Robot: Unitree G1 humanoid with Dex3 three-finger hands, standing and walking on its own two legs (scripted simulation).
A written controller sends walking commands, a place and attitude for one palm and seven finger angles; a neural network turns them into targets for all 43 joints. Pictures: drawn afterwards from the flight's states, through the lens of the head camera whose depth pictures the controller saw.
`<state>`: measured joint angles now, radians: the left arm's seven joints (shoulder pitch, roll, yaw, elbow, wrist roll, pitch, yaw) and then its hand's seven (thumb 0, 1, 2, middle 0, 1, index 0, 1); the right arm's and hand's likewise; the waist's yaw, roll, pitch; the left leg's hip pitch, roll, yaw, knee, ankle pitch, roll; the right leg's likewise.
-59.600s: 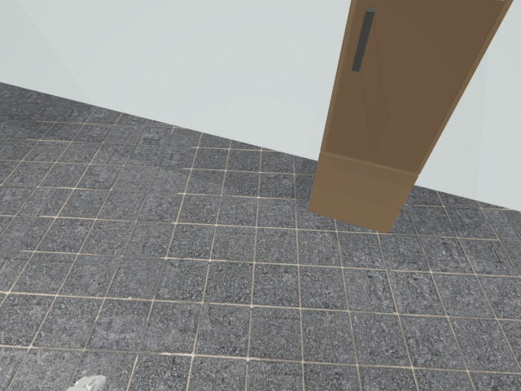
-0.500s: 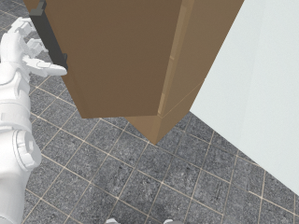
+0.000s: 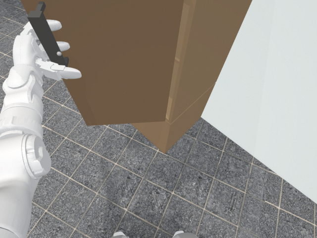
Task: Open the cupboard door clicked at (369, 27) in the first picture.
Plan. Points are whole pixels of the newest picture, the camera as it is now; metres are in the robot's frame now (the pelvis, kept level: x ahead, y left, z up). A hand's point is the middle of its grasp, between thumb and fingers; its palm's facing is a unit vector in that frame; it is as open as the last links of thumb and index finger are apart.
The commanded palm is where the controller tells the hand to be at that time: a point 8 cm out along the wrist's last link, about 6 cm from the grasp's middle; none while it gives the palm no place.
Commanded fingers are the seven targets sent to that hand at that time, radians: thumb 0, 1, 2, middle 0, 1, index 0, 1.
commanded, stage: slide the fingers in behind the handle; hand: left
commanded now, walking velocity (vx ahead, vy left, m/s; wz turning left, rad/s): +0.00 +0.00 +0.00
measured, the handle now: (53, 42) +0.58 +0.20 +0.14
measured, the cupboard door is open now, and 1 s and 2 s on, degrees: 49 48 94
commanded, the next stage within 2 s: close the thumb around the handle in 0.10 s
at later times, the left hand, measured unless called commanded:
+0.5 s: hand (53, 52) +0.53 +0.19 +0.15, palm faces +0.01 -1.00 +0.01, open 11.4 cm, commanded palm +0.50 +0.24 +0.14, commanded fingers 0.00 0.40 0.68 -0.36 -1.30 -0.36 -1.30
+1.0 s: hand (59, 54) +0.53 +0.18 +0.15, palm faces +0.01 -1.00 +0.02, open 5.7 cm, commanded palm +0.51 +0.23 +0.14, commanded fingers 0.00 0.90 0.90 -0.40 -1.35 -0.40 -1.35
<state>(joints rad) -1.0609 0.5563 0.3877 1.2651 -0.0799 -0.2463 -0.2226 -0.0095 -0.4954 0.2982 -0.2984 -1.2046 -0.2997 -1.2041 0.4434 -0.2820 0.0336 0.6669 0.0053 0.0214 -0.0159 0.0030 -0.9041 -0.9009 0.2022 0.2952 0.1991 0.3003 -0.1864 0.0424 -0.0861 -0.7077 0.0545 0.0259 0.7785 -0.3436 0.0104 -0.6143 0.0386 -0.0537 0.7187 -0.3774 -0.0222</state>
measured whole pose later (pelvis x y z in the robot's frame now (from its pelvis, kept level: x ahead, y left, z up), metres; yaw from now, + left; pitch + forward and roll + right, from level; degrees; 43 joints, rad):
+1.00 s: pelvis +0.01 +0.01 +0.00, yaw -1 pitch +16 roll -2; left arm -1.01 0.53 0.41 1.22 -0.07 -0.24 -0.22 0.02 0.71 0.83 -0.35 -1.35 -0.39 -1.35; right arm 0.45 -0.27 0.03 0.65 0.00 0.03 -0.01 0.00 -0.90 -0.90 0.20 0.30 0.20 0.30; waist -0.19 0.04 -0.10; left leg -0.70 0.05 0.04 0.78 -0.36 0.02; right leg -0.60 0.04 -0.04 0.71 -0.38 -0.01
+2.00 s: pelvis +0.01 -0.03 +0.02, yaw +2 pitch -2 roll +1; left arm 0.00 -0.12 -0.15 -0.08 -0.01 0.19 0.51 0.04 0.62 0.69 -0.33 -1.31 -0.35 -1.33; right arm 0.14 -0.19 0.03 0.59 -0.03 0.13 -0.01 0.01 -0.90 -0.90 0.20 0.30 0.20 0.30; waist -0.01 0.05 -0.07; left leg -0.22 0.04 0.01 0.54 -0.28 -0.03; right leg -0.15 0.04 -0.07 0.53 -0.35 -0.06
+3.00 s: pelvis -0.02 +0.00 +0.02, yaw +3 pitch -2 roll -1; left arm -0.29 -0.16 -0.23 0.21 0.03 0.14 0.63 -0.01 -0.49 0.30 -0.38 -0.66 -0.38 -0.67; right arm 0.14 -0.16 0.02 0.69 -0.04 0.10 0.01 0.01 -0.90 -0.90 0.20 0.30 0.20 0.30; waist 0.02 0.04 -0.02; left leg -0.31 0.00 0.01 0.61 -0.27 0.01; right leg -0.23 0.00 -0.07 0.59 -0.33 -0.02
